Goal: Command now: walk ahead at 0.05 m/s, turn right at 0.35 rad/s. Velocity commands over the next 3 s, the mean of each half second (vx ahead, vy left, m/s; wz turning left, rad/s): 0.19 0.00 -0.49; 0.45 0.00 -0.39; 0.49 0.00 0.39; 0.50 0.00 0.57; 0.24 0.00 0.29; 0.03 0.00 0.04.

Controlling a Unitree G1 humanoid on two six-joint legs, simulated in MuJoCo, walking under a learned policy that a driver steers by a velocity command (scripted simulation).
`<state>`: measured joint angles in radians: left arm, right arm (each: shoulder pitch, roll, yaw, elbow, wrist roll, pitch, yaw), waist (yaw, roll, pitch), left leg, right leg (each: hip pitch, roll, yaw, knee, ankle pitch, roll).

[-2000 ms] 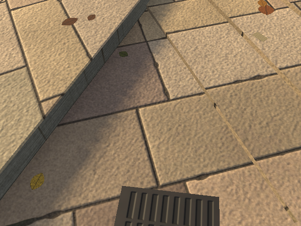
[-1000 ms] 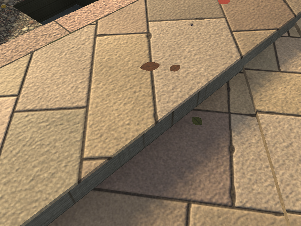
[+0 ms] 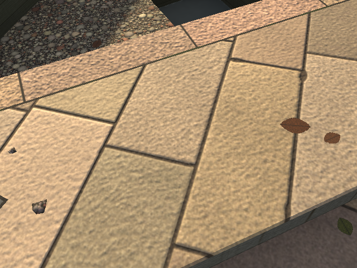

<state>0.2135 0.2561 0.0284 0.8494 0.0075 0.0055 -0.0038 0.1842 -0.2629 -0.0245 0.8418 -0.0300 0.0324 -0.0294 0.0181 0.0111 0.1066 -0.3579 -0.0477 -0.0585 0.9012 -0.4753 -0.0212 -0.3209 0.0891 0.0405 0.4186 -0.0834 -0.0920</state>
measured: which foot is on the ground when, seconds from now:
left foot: up 0.00-0.20, down 0.22-0.64, up 0.66-1.00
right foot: down 0.00-0.24, up 0.26-0.62, down 0.64-1.00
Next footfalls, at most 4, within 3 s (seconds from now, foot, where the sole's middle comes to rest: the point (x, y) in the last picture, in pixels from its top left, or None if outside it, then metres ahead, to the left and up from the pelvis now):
0.22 left None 0.09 0.14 -0.78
0.64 right None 0.14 -0.14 -0.77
1.18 left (260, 215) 0.57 -0.21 -0.64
1.66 right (309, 144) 0.87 -0.44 -0.64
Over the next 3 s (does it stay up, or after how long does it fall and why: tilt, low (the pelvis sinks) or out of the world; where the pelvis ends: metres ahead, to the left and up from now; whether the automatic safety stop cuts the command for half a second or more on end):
stays up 1.17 -0.26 0.13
